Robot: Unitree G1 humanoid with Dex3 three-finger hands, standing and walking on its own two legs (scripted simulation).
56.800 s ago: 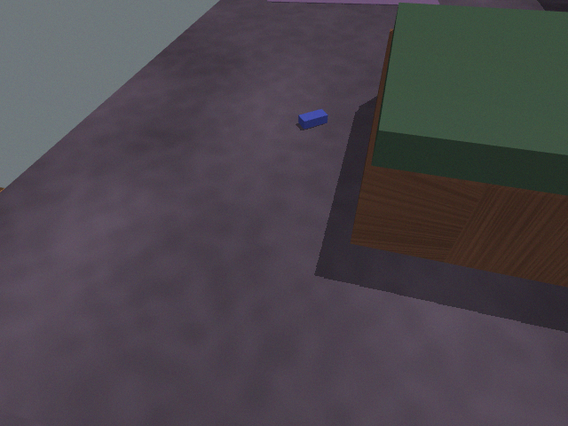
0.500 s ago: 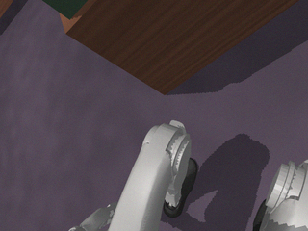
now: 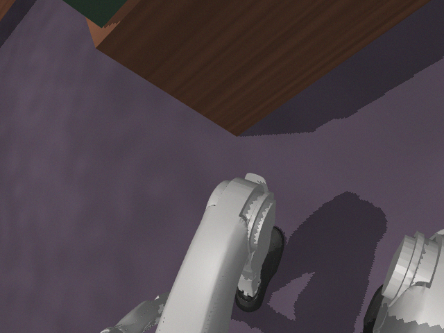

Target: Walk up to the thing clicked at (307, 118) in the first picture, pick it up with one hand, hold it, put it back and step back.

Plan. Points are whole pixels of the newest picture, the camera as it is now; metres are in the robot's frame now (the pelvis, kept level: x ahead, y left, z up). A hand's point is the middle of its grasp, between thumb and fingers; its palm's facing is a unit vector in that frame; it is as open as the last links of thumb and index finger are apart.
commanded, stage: open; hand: right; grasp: from above
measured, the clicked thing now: out of the picture +0.44 -0.33 -0.27
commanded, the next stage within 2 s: withdraw in 0.02 s
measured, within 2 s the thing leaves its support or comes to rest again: neither
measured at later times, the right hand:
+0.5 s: hand out of the picture +0.45 -0.36 -0.15, palm faces -0.25 +0.08 -0.97, open 14.1 cm
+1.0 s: hand out of the picture +0.41 -0.33 -0.12, palm faces -0.47 +0.11 -0.87, open 13.9 cm
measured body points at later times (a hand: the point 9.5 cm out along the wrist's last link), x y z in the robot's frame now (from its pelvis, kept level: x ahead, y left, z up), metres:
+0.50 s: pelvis +0.01 +0.00 +0.02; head +0.23 -0.11 +0.39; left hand +0.09 +0.26 -0.07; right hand +0.46 -0.36 -0.09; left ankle +0.12 +0.13 -0.26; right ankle +0.06 -0.13 -0.26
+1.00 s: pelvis -0.01 +0.01 +0.04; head +0.20 -0.09 +0.42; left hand +0.09 +0.29 -0.05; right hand +0.43 -0.34 -0.07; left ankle +0.12 +0.13 -0.26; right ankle +0.06 -0.13 -0.26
